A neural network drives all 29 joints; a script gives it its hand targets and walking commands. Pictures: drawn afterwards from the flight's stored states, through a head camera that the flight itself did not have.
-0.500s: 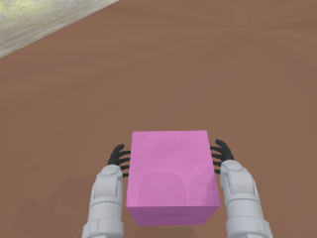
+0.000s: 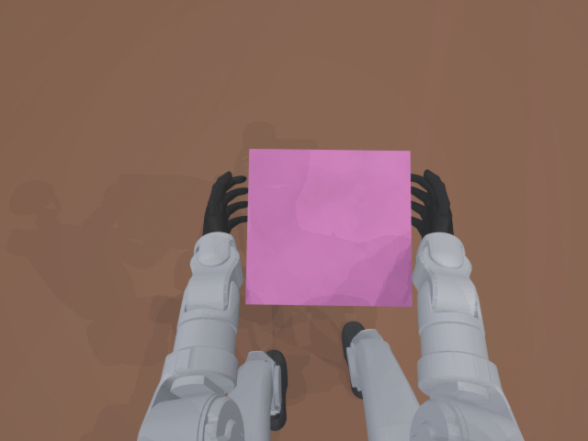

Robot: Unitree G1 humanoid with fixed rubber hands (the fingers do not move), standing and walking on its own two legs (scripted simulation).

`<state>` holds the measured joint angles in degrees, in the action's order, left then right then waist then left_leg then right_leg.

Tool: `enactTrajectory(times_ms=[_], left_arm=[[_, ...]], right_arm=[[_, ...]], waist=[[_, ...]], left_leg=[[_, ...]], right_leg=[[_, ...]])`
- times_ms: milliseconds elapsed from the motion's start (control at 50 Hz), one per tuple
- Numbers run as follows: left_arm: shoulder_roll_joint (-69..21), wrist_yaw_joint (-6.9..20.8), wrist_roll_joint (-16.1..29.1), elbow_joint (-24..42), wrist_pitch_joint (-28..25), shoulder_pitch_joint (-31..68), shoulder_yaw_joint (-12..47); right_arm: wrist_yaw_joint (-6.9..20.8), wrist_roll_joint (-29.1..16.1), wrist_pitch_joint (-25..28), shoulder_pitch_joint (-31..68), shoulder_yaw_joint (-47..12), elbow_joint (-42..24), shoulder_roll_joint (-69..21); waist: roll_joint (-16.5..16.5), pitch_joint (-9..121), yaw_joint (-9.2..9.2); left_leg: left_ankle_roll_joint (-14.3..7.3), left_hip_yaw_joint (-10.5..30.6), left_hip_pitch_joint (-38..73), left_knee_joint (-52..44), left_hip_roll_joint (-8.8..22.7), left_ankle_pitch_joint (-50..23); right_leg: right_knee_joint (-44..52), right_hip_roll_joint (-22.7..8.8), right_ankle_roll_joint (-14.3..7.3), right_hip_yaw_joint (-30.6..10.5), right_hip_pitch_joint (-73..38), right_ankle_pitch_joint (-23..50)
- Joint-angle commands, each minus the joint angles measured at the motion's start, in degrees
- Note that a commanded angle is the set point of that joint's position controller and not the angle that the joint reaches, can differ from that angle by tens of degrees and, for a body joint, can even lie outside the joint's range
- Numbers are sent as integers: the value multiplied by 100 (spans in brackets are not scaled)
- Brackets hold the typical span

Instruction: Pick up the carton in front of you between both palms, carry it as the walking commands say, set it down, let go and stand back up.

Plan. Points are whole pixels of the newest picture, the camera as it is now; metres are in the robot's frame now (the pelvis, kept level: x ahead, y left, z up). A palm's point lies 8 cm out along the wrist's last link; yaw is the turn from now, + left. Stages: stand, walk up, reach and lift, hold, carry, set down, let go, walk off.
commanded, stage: set down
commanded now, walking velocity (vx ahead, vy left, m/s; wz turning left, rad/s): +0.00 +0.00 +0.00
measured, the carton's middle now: (321, 231) +0.40 -0.05 -0.18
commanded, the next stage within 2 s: none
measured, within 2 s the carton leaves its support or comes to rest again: neither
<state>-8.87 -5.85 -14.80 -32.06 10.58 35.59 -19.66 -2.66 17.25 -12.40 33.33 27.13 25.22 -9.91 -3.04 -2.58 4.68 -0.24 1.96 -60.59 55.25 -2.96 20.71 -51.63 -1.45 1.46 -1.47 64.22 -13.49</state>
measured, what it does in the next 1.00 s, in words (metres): lowers itself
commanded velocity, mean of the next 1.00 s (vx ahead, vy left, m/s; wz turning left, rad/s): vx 0.00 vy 0.00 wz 0.00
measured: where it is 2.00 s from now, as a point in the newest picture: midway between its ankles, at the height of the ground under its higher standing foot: (318, 388)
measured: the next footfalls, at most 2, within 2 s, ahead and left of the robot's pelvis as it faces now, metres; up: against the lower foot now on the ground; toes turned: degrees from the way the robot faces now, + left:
none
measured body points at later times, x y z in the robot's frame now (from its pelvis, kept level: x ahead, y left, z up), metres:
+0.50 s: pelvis -0.02 +0.00 -0.13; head +0.24 -0.02 +0.24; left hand +0.47 +0.07 -0.22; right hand +0.40 -0.22 -0.22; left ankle +0.04 +0.11 -0.67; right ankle +0.09 -0.13 -0.67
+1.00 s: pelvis -0.05 +0.00 -0.24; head +0.28 -0.02 +0.06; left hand +0.52 +0.05 -0.37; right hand +0.41 -0.23 -0.37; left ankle +0.04 +0.11 -0.67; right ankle +0.09 -0.14 -0.67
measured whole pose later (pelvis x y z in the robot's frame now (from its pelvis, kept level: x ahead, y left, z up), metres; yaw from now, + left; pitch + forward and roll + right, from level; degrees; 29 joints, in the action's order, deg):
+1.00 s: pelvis -0.05 +0.00 -0.24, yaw +0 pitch +47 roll -2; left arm 9.6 -4.6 -10.6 -55.7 16.1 76.5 -12.2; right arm -7.3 12.6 -18.0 61.2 35.5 31.2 -5.7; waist -4.5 -0.6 9.1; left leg 0.2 2.0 -122.4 108.0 -5.0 32.7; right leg -101.6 -1.2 2.9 -1.5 125.5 -23.3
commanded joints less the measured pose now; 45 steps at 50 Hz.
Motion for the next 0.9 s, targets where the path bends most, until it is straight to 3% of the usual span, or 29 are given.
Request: enactTrajectory(times_ms=[0,60,120,180,300,560,880], left_arm=[[-5134,1439,890,347,-296,3501,3791],[-5226,1504,832,112,0,3551,3660],[-5202,1631,639,-322,312,3702,3205],[-5106,1739,518,-691,510,3943,2777],[-4879,1779,534,-1035,465,4521,2389],[-4326,1651,902,-1201,373,5489,2642],[-3438,1577,1036,-1932,338,6578,2428]], right_arm=[[1595,-841,265,3390,-3751,-67,-4636],[1735,-811,-17,3435,-3601,151,-4655],[1877,-654,-345,3553,-3224,516,-4694],[1944,-540,-583,3767,-2853,795,-4691],[1823,-547,-604,4314,-2582,859,-4673],[1291,-1030,-489,5307,-2787,522,-4481],[979,-1141,-351,6594,-2269,505,-3719]], waist=[[-17,6875,341],[-129,6543,430],[-216,5864,403],[-241,5534,390],[-167,5869,458],[-215,7210,596],[-492,6860,876]], left_leg=[[211,174,1312,79,-581,-2583],[232,140,755,274,-598,-1809],[200,55,22,374,-624,-808],[146,0,-517,550,-655,-303],[104,-93,-1383,1226,-754,-325],[113,-388,-2745,2731,-918,-213],[41,-402,-3751,3897,-860,247]], right_leg=[[-869,861,-38,243,-3258,2830],[-1102,878,-62,360,-2272,1984],[-1271,873,-86,429,-1444,1074],[-1441,860,-91,461,-905,593],[-2000,855,-25,481,-363,762],[-3287,902,194,551,111,1096],[-4371,808,287,743,1314,665]])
